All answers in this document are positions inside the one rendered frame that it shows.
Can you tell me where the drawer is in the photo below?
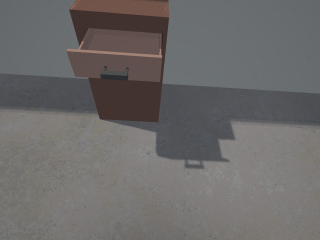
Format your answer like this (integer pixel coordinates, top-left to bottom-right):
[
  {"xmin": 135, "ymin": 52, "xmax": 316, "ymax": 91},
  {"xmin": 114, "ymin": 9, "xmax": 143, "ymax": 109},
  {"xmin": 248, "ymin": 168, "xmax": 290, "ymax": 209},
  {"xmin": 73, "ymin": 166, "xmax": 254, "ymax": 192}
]
[{"xmin": 66, "ymin": 28, "xmax": 162, "ymax": 82}]

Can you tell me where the cabinet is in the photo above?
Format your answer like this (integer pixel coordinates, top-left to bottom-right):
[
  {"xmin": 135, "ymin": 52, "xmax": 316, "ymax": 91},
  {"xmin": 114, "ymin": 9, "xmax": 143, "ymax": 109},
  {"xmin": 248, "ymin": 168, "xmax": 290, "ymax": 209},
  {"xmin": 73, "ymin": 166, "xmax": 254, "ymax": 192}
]
[{"xmin": 69, "ymin": 0, "xmax": 169, "ymax": 123}]

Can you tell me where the handle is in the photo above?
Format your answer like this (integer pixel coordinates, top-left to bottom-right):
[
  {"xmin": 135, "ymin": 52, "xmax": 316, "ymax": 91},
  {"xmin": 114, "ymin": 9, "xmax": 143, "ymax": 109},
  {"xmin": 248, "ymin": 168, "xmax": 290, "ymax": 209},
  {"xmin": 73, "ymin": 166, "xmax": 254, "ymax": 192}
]
[{"xmin": 100, "ymin": 66, "xmax": 129, "ymax": 81}]

